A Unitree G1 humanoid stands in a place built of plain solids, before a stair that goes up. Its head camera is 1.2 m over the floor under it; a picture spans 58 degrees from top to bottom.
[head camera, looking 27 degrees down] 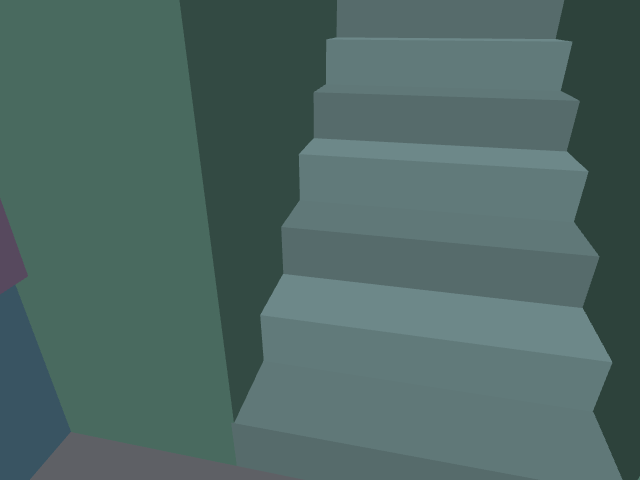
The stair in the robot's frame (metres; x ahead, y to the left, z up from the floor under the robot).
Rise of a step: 0.19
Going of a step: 0.26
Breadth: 1.02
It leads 12 degrees to the right of straight ahead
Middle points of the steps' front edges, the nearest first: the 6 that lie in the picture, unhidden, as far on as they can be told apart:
0.75 -0.25 0.19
1.00 -0.30 0.37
1.25 -0.35 0.56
1.50 -0.41 0.75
1.75 -0.46 0.93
2.00 -0.52 1.12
